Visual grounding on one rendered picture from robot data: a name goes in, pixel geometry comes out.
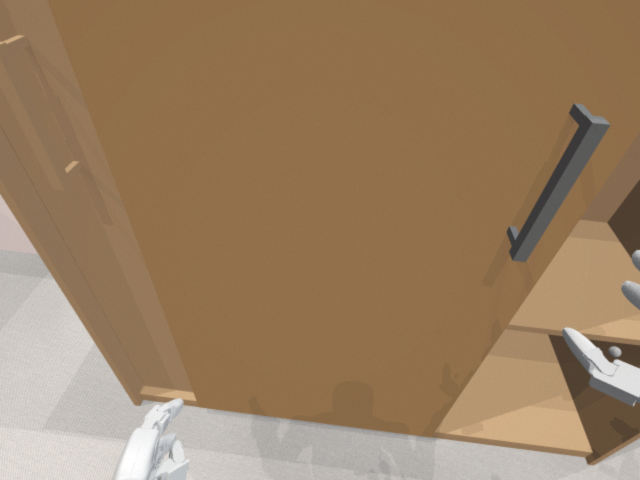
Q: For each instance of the right robot hand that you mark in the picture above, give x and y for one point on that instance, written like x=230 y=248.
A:
x=618 y=379

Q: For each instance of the handle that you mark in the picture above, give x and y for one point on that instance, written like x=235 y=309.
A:
x=19 y=98
x=583 y=144

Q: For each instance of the wardrobe door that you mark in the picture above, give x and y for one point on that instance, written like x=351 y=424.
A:
x=321 y=189
x=89 y=215

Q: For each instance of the left robot hand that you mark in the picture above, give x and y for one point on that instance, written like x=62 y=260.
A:
x=144 y=449

